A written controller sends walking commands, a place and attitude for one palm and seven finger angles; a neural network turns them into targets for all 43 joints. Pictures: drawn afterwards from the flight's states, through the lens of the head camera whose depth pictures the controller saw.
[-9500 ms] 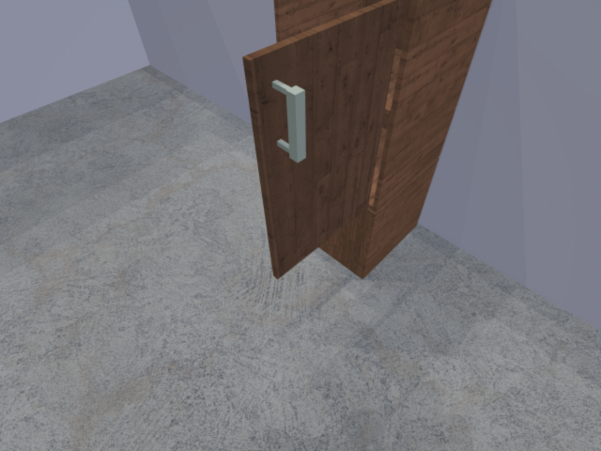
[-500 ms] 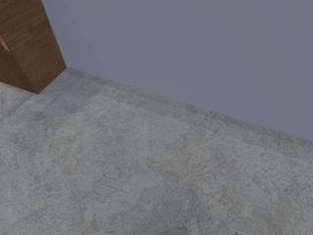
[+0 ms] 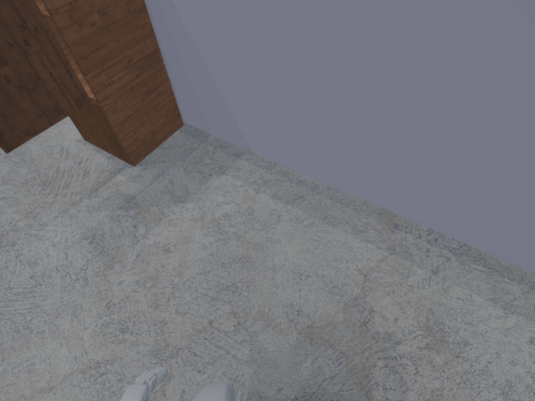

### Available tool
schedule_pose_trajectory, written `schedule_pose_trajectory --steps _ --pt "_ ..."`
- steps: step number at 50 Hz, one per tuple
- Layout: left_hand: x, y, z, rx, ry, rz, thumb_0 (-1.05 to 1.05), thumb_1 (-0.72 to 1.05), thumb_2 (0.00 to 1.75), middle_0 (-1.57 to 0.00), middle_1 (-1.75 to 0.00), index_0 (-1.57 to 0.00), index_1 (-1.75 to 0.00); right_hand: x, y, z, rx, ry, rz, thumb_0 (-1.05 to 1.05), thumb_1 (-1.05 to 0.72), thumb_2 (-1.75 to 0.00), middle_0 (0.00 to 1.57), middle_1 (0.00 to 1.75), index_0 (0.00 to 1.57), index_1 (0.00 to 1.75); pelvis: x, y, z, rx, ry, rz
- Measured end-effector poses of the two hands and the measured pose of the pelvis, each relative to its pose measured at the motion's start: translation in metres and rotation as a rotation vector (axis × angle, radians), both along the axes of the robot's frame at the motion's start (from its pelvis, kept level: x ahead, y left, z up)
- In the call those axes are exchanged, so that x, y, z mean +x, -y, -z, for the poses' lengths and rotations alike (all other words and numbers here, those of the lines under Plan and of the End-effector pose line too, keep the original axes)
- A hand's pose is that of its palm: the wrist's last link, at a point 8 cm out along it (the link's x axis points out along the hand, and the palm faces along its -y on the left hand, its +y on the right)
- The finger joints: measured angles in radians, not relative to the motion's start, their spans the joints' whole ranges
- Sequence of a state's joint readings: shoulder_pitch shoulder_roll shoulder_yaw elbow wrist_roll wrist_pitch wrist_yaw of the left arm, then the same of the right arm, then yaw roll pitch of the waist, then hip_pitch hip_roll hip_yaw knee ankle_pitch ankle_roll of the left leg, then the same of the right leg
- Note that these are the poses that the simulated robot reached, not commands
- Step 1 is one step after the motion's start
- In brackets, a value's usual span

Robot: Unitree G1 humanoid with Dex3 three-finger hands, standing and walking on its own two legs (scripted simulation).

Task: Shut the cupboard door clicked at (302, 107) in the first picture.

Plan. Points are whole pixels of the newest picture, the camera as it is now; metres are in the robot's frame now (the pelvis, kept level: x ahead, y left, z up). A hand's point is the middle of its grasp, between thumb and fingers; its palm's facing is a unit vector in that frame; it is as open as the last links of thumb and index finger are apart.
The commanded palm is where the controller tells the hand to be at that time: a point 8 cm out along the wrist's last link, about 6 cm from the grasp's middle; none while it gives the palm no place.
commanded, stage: walk to a spot facing it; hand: left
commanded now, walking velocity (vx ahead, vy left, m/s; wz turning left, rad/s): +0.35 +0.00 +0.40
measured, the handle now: out of the picture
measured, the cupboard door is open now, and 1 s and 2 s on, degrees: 88 88 88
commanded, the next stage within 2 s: turn to face it in 1.40 s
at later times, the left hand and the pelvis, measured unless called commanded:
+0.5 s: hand out of the picture +0.12 +0.22 -0.18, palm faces +0.28 -0.95 -0.14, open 7.4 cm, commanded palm none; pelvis +0.21 +0.07 -0.01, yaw +10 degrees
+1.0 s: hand (172, 210) +0.54 +0.25 -0.16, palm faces +0.16 -0.97 -0.18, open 7.3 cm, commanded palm none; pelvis +0.44 +0.06 -0.01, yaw +12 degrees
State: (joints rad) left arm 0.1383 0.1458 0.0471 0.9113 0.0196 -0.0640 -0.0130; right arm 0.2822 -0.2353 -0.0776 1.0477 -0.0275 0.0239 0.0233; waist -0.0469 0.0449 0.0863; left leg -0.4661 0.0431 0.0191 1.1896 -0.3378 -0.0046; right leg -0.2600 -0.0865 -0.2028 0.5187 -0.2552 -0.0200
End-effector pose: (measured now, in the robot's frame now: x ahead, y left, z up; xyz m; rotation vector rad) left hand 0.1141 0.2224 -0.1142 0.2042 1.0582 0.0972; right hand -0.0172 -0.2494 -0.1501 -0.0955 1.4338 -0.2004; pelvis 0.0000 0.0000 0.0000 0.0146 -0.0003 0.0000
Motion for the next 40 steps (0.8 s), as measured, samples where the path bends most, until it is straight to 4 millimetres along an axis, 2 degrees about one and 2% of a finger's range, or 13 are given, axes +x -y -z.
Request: schedule_pose_trajectory --steps 2,4,8,11,15,17,19,22,25,29,34,37,40 --pt "-0.015 0.000 0.001 -0.004 -0.044 -0.071 -0.01 0.92 0.89 -0.21 -0.30 -0.20 -0.30 0.041 0.008 -0.007 -0.007 0.046 -0.043 0.01 -0.91 -0.90 0.20 0.30 0.20 0.30 0.014 0.004 -0.005 0.003 -0.007 -0.028" --pt "-0.028 -0.008 0.000 0.016 -0.080 -0.136 -0.02 0.95 0.89 -0.21 -0.30 -0.20 -0.30 0.084 0.011 -0.014 -0.012 0.093 -0.092 0.01 -0.91 -0.90 0.19 0.30 0.20 0.30 0.029 0.008 -0.009 0.005 -0.013 -0.056" --pt "-0.059 -0.015 0.003 0.021 -0.204 -0.218 -0.02 0.95 0.89 -0.21 -0.30 -0.20 -0.30 0.171 0.002 -0.022 -0.008 0.188 -0.190 0.01 -0.91 -0.90 0.19 0.30 0.20 0.30 0.059 0.006 -0.010 0.003 -0.019 -0.100" --pt "-0.084 -0.014 0.009 -0.001 -0.312 -0.279 -0.01 0.94 0.89 -0.20 -0.30 -0.20 -0.30 0.236 -0.018 -0.024 0.006 0.254 -0.268 0.01 -0.91 -0.90 0.19 0.30 0.20 0.30 0.084 -0.001 -0.008 -0.004 -0.018 -0.125" --pt "-0.108 -0.010 0.017 -0.056 -0.455 -0.358 -0.01 0.93 0.90 -0.20 -0.30 -0.20 -0.30 0.317 -0.062 -0.025 0.028 0.332 -0.367 0.01 -0.91 -0.90 0.19 0.30 0.20 0.30 0.122 -0.020 0.000 -0.011 -0.016 -0.149" --pt "-0.113 -0.010 0.024 -0.089 -0.521 -0.386 0.00 0.92 0.90 -0.20 -0.30 -0.20 -0.30 0.352 -0.086 -0.023 0.034 0.375 -0.403 0.01 -0.91 -0.90 0.19 0.30 0.20 0.30 0.143 -0.033 0.008 -0.008 -0.014 -0.157" --pt "-0.108 -0.014 0.034 -0.124 -0.574 -0.399 0.00 0.92 0.90 -0.20 -0.30 -0.20 -0.30 0.378 -0.105 -0.018 0.031 0.424 -0.416 0.01 -0.91 -0.90 0.19 0.30 0.20 0.30 0.162 -0.049 0.018 -0.018 -0.012 -0.164" --pt "-0.072 -0.029 0.039 -0.137 -0.557 -0.396 0.01 0.91 0.89 -0.20 -0.30 -0.20 -0.30 0.385 -0.121 -0.018 0.025 0.410 -0.399 0.00 -0.91 -0.90 0.19 0.30 0.20 0.30 0.184 -0.061 0.016 -0.010 0.006 -0.174" --pt "-0.008 -0.049 0.040 -0.128 -0.441 -0.379 0.01 0.91 0.89 -0.20 -0.30 -0.20 -0.30 0.370 -0.125 -0.018 0.014 0.323 -0.371 0.00 -0.91 -0.90 0.20 0.30 0.20 0.30 0.206 -0.070 0.007 -0.010 0.016 -0.182" --pt "0.086 -0.074 0.032 -0.106 -0.273 -0.320 0.01 0.92 0.89 -0.20 -0.30 -0.19 -0.30 0.358 -0.103 -0.026 -0.055 0.251 -0.284 -0.03 -0.96 -0.90 0.20 0.30 0.21 0.30 0.235 -0.080 -0.003 -0.010 0.021 -0.180" --pt "0.187 -0.109 0.019 -0.048 -0.137 -0.265 0.02 0.95 0.89 -0.20 -0.30 -0.20 -0.30 0.331 -0.085 -0.026 -0.081 0.088 -0.227 -0.02 -0.95 -0.90 0.20 0.30 0.21 0.30 0.278 -0.083 -0.006 -0.006 0.020 -0.180" --pt "0.247 -0.116 0.012 -0.027 -0.076 -0.223 0.01 0.94 0.90 -0.20 -0.30 -0.19 -0.30 0.315 -0.083 -0.023 -0.068 -0.018 -0.191 -0.01 -0.93 -0.90 0.20 0.30 0.20 0.30 0.307 -0.082 -0.005 -0.004 0.016 -0.180" --pt "0.307 -0.114 0.008 -0.011 -0.034 -0.173 0.01 0.93 0.90 -0.20 -0.30 -0.19 -0.30 0.306 -0.084 -0.018 -0.040 -0.115 -0.153 0.00 -0.92 -0.90 0.20 0.30 0.20 0.30 0.339 -0.078 -0.001 -0.001 0.010 -0.176"
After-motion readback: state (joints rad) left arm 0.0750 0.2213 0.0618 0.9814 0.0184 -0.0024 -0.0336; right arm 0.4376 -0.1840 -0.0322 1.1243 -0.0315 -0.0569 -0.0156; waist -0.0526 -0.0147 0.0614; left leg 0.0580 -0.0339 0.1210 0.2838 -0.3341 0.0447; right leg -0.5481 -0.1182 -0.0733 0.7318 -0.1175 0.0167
